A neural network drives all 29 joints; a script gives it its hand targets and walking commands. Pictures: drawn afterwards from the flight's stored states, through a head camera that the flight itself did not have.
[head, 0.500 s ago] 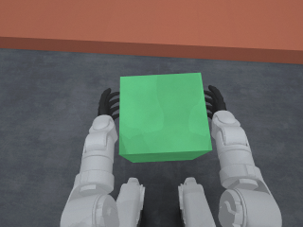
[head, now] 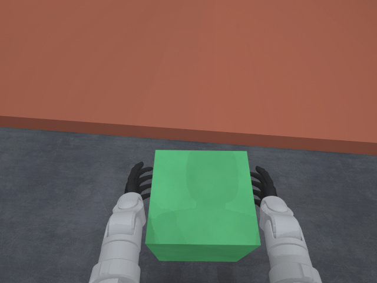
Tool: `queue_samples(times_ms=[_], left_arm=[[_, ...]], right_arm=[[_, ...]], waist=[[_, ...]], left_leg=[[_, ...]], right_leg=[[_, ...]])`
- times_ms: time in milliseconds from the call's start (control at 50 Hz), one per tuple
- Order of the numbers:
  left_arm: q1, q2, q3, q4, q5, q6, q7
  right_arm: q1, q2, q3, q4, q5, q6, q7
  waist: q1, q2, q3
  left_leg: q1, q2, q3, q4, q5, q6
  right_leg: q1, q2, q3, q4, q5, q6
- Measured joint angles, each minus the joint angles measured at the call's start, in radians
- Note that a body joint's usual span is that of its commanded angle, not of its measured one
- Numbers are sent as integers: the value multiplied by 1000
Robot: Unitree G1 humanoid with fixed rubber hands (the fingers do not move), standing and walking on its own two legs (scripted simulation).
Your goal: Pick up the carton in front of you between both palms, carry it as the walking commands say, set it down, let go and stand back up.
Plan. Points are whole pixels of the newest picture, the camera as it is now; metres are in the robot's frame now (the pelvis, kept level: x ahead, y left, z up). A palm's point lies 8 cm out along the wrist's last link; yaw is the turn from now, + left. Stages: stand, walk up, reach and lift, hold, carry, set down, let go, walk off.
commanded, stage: reach and lift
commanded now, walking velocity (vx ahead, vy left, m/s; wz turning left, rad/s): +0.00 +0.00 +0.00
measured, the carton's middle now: (199, 210) +0.33 +0.00 -0.09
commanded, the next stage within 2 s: hold in 1.30 s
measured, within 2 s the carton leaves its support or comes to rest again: neither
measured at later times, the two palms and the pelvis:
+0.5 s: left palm (121, 190) +0.30 +0.15 +0.07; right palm (280, 198) +0.30 -0.15 +0.06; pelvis +0.00 +0.00 +0.04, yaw +0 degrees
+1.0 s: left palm (121, 183) +0.31 +0.15 +0.08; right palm (281, 190) +0.31 -0.15 +0.07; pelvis +0.02 +0.00 +0.05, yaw +0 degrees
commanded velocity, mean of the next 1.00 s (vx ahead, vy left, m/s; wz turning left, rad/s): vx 0.00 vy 0.00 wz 0.00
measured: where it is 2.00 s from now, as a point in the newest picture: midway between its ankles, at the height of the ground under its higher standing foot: outside the picture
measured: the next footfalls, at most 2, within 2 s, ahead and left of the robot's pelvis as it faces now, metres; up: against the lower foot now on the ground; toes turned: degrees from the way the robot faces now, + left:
none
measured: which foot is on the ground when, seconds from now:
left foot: down 0.00-1.00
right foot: down 0.00-1.00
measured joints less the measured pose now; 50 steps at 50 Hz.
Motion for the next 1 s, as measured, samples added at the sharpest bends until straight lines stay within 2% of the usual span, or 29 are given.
queue_samples(times_ms=[200, 340, 460, 680, 1000], left_arm=[[94, 13, -77, -84, 9, 108, -13], [90, 12, -69, -97, 54, 184, -45], [49, 0, -33, -73, 97, 204, -60], [35, -5, -24, -109, 101, 208, -66], [106, 16, -100, -185, 78, 253, -68]], right_arm=[[110, 30, 35, -111, -16, 104, 1], [125, 54, 27, -148, -58, 182, 9], [85, 62, -7, -127, -92, 205, 25], [64, 63, -4, -153, -89, 209, 24], [142, 50, 76, -233, -60, 252, 10]], waist=[[-2, -8, 54], [-7, -12, 98], [-6, -12, 143], [-5, -12, 177], [-6, -14, 168]], left_leg=[[350, 11, -3, -246, 77, 5], [523, 14, -8, -360, 122, 6], [553, 14, -9, -362, 129, 5], [563, 20, -15, -377, 140, -2], [636, 23, -18, -459, 154, -1]], right_leg=[[354, -7, 2, -254, 80, -2], [528, -12, -2, -367, 123, -4], [557, -12, -3, -367, 129, -6], [567, -7, -7, -377, 137, -11], [640, -10, -10, -459, 151, -12]])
